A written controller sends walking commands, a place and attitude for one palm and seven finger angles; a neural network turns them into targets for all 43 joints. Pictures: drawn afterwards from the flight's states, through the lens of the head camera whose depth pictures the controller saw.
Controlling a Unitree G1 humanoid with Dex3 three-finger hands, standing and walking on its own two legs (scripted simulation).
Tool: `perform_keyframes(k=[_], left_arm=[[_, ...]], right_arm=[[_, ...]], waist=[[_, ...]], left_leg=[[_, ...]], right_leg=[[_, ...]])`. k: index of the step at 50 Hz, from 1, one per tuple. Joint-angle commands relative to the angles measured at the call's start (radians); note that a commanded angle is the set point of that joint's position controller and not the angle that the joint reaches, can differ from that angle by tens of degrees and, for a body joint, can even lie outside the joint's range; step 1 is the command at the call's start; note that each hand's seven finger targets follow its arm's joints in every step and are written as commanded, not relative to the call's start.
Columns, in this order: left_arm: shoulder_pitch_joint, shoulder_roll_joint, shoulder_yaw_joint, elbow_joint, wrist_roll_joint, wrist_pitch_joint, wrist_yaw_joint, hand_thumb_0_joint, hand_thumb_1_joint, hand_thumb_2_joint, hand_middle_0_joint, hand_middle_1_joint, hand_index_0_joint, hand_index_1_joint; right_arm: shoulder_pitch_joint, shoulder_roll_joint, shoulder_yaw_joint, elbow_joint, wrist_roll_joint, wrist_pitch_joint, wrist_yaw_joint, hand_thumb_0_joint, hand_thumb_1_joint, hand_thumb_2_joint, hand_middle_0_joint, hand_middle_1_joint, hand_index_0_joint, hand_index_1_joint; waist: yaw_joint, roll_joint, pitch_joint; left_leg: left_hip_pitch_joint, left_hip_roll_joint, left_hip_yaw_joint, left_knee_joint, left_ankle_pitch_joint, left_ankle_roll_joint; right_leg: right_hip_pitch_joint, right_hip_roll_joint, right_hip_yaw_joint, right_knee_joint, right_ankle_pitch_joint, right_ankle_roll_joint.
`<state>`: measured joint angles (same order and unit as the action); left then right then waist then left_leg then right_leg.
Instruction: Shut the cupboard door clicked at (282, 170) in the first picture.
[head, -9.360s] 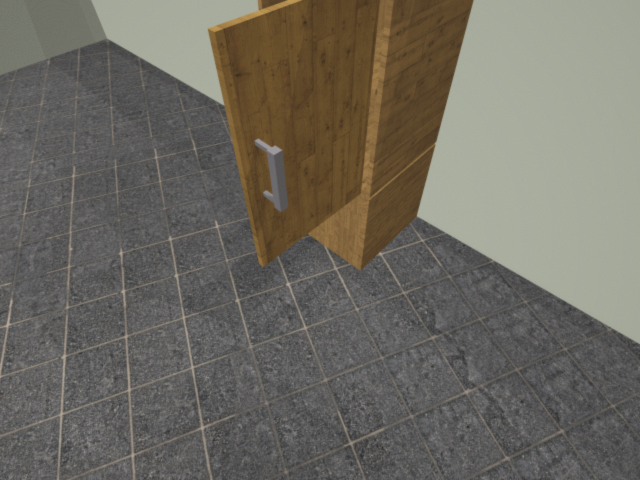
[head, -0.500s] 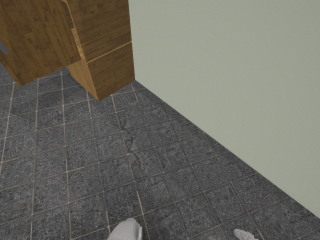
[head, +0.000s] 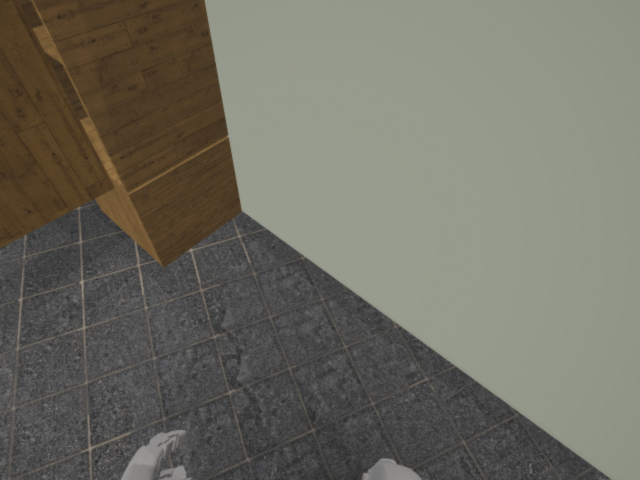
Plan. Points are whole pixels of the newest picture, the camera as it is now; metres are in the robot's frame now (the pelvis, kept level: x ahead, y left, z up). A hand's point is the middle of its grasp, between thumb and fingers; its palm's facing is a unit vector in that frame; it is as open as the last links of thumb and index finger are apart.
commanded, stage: walk to a spot facing it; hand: left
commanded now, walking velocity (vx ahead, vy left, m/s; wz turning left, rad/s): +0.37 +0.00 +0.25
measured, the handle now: out of the picture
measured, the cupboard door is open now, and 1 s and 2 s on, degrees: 88 88 88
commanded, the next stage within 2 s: turn to face it in 0.30 s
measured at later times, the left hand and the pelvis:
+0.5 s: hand out of the picture +0.14 +0.21 -0.21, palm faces +0.27 -0.95 -0.19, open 7.3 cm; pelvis +0.22 +0.03 -0.03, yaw +13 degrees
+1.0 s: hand (177, 335) +0.36 +0.24 -0.15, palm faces +0.44 -0.86 -0.27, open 7.4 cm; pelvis +0.33 +0.00 -0.01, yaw +28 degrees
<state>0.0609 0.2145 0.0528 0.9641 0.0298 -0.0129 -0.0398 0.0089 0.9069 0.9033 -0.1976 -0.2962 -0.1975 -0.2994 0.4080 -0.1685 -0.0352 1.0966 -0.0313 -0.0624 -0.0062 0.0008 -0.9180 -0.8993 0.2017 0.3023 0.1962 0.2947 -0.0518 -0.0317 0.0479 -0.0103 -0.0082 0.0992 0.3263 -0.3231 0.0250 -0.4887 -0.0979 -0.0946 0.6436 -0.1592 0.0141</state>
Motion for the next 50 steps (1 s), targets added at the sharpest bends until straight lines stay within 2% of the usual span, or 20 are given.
perform_keyframes(k=[1, 2, 3, 4, 6, 10, 18, 20, 21, 22, 23, 24, 27, 30, 38, 45, 46, 47, 48, 50], left_arm=[[0.204, 0.104, 0.027, -0.004, -0.002, -0.047, 0.007, 0.0, 0.9, 0.9, -0.2, -0.3, -0.2, -0.3], [0.382, 0.197, 0.053, 0.051, 0.007, -0.057, 0.022, 0.0, 0.9, 0.9, -0.2, -0.3, -0.2, -0.3], [0.45, 0.257, 0.057, 0.068, -0.008, -0.051, 0.026, 0.0, 0.9, 0.9, -0.2, -0.3, -0.2, -0.3], [0.386, 0.211, 0.053, 0.051, -0.013, -0.05, 0.036, 0.0, 0.9, 0.9, -0.2, -0.3, -0.2, -0.3], [0.249, 0.112, 0.026, 0.018, -0.015, -0.055, 0.042, 0.0, 0.9, 0.9, -0.2, -0.3, -0.2, -0.3], [0.202, 0.054, 0.009, 0.028, -0.011, -0.079, 0.043, 0.0, 0.9, 0.9, -0.2, -0.3, -0.2, -0.3], [0.253, 0.126, 0.029, 0.052, -0.004, -0.073, 0.046, 0.0, 0.9, 0.9, -0.2, -0.3, -0.2, -0.3], [0.242, 0.148, 0.032, 0.048, -0.007, -0.068, 0.046, 0.0, 0.9, 0.9, -0.2, -0.3, -0.2, -0.3], [0.228, 0.169, 0.035, 0.04, -0.014, -0.062, 0.044, 0.0, 0.9, 0.9, -0.2, -0.3, -0.2, -0.3], [0.227, 0.152, 0.034, 0.02, -0.016, -0.054, 0.037, 0.0, 0.9, 0.9, -0.2, -0.3, -0.2, -0.3], [0.233, 0.095, 0.022, -0.03, -0.032, -0.047, 0.028, 0.0, 0.9, 0.9, -0.2, -0.3, -0.2, -0.3], [0.155, 0.118, 0.019, -0.073, -0.024, -0.04, 0.037, 0.0, 0.9, 0.9, -0.2, -0.3, -0.2, -0.3], [0.161, 0.095, 0.022, -0.05, -0.015, -0.014, 0.042, 0.0, 0.9, 0.9, -0.2, -0.3, -0.2, -0.3], [0.234, 0.081, 0.029, -0.029, -0.009, 0.014, 0.036, 0.0, 0.9, 0.9, -0.2, -0.3, -0.2, -0.3], [0.107, 0.094, 0.027, -0.125, -0.009, 0.033, 0.047, 0.0, 0.9, 0.9, -0.2, -0.3, -0.2, -0.3], [0.132, 0.102, 0.029, -0.16, -0.019, 0.02, 0.058, 0.0, 0.9, 0.9, -0.2, -0.3, -0.2, -0.3], [0.173, 0.122, 0.034, -0.153, -0.02, 0.011, 0.062, 0.0, 0.9, 0.9, -0.2, -0.3, -0.2, -0.3], [0.21, 0.193, 0.048, -0.149, -0.008, -0.003, 0.069, 0.0, 0.9, 0.9, -0.2, -0.3, -0.2, -0.3], [0.225, 0.252, 0.056, -0.151, 0.002, -0.005, 0.072, 0.0, 0.9, 0.9, -0.2, -0.3, -0.2, -0.3], [0.17, 0.2, 0.04, -0.161, -0.009, -0.005, 0.079, 0.0, 0.9, 0.9, -0.2, -0.3, -0.2, -0.3]], right_arm=[[0.024, -0.137, -0.024, -0.029, 0.011, -0.013, -0.011, 0.0, -0.9, -0.9, 0.2, 0.3, 0.2, 0.3], [0.029, -0.102, -0.022, -0.052, 0.026, -0.018, -0.001, 0.0, -0.9, -0.9, 0.2, 0.3, 0.2, 0.3], [0.017, -0.089, -0.022, -0.078, 0.03, -0.015, -0.005, 0.0, -0.9, -0.9, 0.2, 0.3, 0.2, 0.3], [-0.058, -0.107, -0.029, -0.082, 0.024, -0.009, -0.004, 0.0, -0.9, -0.9, 0.2, 0.3, 0.2, 0.3], [-0.115, -0.073, -0.029, -0.088, 0.013, 0.01, 0.003, 0.0, -0.9, -0.9, 0.2, 0.3, 0.2, 0.3], [-0.073, -0.016, -0.024, -0.063, 0.008, 0.045, 0.023, 0.0, -0.9, -0.9, 0.2, 0.3, 0.2, 0.3], [-0.286, -0.037, -0.024, -0.176, 0.009, 0.043, 0.059, 0.0, -0.9, -0.9, 0.2, 0.3, 0.2, 0.3], [-0.237, -0.07, -0.026, -0.173, 0.004, 0.037, 0.051, 0.0, -0.9, -0.9, 0.2, 0.3, 0.2, 0.3], [-0.135, -0.11, -0.034, -0.151, -0.001, 0.037, 0.045, 0.0, -0.9, -0.9, 0.2, 0.3, 0.2, 0.3], [-0.006, -0.202, -0.055, -0.127, -0.008, 0.036, 0.036, 0.0, -0.9, -0.9, 0.2, 0.3, 0.2, 0.3], [0.081, -0.332, -0.082, -0.123, -0.011, 0.03, 0.02, 0.0, -0.9, -0.9, 0.2, 0.3, 0.2, 0.3], [0.085, -0.374, -0.081, -0.122, 0.011, 0.037, 0.006, 0.0, -0.9, -0.9, 0.2, 0.3, 0.2, 0.3], [-0.172, -0.269, -0.051, -0.207, 0.01, 0.032, -0.011, 0.0, -0.9, -0.9, 0.2, 0.3, 0.2, 0.3], [-0.236, -0.237, -0.038, -0.224, 0.007, 0.027, -0.01, 0.0, -0.9, -0.9, 0.2, 0.3, 0.2, 0.3], [-0.21, -0.241, -0.06, -0.229, 0.007, 0.052, -0.001, 0.0, -0.9, -0.9, 0.2, 0.3, 0.2, 0.3], [-0.24, -0.237, -0.08, -0.245, 0.01, 0.079, -0.003, 0.0, -0.9, -0.9, 0.2, 0.3, 0.2, 0.3], [-0.251, -0.223, -0.078, -0.251, 0.018, 0.08, -0.002, 0.0, -0.9, -0.9, 0.2, 0.3, 0.2, 0.3], [-0.244, -0.173, -0.074, -0.261, 0.029, 0.078, 0.006, 0.0, -0.9, -0.9, 0.2, 0.3, 0.2, 0.3], [-0.245, -0.134, -0.067, -0.282, 0.028, 0.075, 0.01, 0.0, -0.9, -0.9, 0.2, 0.3, 0.2, 0.3], [-0.263, -0.164, -0.073, -0.259, 0.015, 0.101, 0.014, 0.0, -0.9, -0.9, 0.2, 0.3, 0.2, 0.3]], waist=[[0.133, 0.046, -0.101], [0.188, -0.147, -0.22], [0.191, -0.231, -0.255], [0.181, -0.162, -0.181], [0.104, -0.089, -0.04], [0.035, -0.112, 0.003], [0.06, -0.096, 0.023], [0.02, -0.07, -0.016], [-0.036, -0.05, -0.075], [-0.088, 0.1, -0.181], [-0.107, 0.361, -0.265], [-0.107, 0.184, -0.279], [0.007, 0.178, -0.119], [0.062, 0.144, -0.121], [0.04, 0.133, -0.122], [0.064, 0.175, -0.131], [0.086, 0.125, -0.146], [0.1, -0.055, -0.168], [0.106, -0.253, -0.156], [0.073, -0.191, -0.097]], left_leg=[[-0.21, 0.168, -0.091, 0.277, 0.5, 0.069], [-0.469, 0.055, 0.008, 0.563, 0.256, 0.018], [-0.613, -0.008, -0.022, 0.854, -0.291, -0.004], [-0.66, 0.057, -0.111, 0.953, -0.225, 0.003], [-0.651, 0.131, -0.138, 0.923, -0.052, -0.009], [-0.562, 0.136, -0.072, 0.721, 0.061, -0.044], [-0.532, 0.094, 0.023, 0.392, 0.096, -0.019], [-0.386, 0.041, 0.067, 0.307, 0.086, 0.0], [-0.211, 0.003, 0.081, 0.239, 0.146, 0.012], [0.022, 0.099, -0.069, 0.203, 0.259, 0.056], [0.196, 0.416, -0.537, 0.113, 0.566, 0.213], [0.141, 0.479, -0.621, 0.07, 0.601, 0.271], [-0.194, 0.362, -0.451, -0.014, 0.277, 0.186], [-0.269, 0.259, -0.286, -0.005, 0.384, 0.133], [-0.201, 0.226, -0.361, 0.007, 0.346, 0.149], [-0.291, 0.175, -0.427, 0.133, 0.451, 0.117], [-0.348, 0.137, -0.408, 0.192, 0.398, 0.079], [-0.517, 0.049, -0.313, 0.336, 0.184, 0.01], [-0.618, -0.083, -0.118, 0.577, -0.274, -0.067], [-0.595, -0.003, -0.158, 0.882, -0.242, -0.069]], right_leg=[[0.514, 0.021, 0.026, -0.146, 0.037, -0.054], [0.817, -0.215, 0.286, -0.181, 0.089, -0.134], [0.843, -0.417, 0.515, -0.295, 0.161, -0.226], [0.705, -0.388, 0.499, -0.34, 0.048, -0.226], [0.456, -0.316, 0.293, -0.403, 0.001, -0.168], [0.32, -0.235, 0.031, -0.461, 0.127, -0.126], [0.446, -0.266, -0.089, -0.369, 0.305, -0.103], [0.443, -0.255, -0.124, -0.221, 0.502, -0.084], [0.388, -0.228, -0.167, -0.042, 0.544, -0.056], [0.231, -0.159, -0.183, 0.229, 0.332, -0.004], [-0.073, 0.015, -0.146, 0.577, -0.421, 0.061], [-0.112, 0.023, 0.031, 0.698, -0.472, 0.038], [-0.124, -0.045, 0.105, 0.702, -0.295, 0.051], [-0.03, -0.025, 0.087, 0.569, -0.208, 0.061], [-0.055, 0.012, 0.101, 0.355, -0.196, 0.083], [0.249, 0.09, 0.076, -0.051, -0.15, 0.057], [0.371, 0.067, 0.093, -0.204, -0.053, 0.05], [0.55, -0.114, 0.269, -0.305, 0.052, 0.001], [0.546, -0.374, 0.449, -0.327, 0.264, -0.131], [0.38, -0.331, 0.37, -0.315, 0.302, -0.182]])
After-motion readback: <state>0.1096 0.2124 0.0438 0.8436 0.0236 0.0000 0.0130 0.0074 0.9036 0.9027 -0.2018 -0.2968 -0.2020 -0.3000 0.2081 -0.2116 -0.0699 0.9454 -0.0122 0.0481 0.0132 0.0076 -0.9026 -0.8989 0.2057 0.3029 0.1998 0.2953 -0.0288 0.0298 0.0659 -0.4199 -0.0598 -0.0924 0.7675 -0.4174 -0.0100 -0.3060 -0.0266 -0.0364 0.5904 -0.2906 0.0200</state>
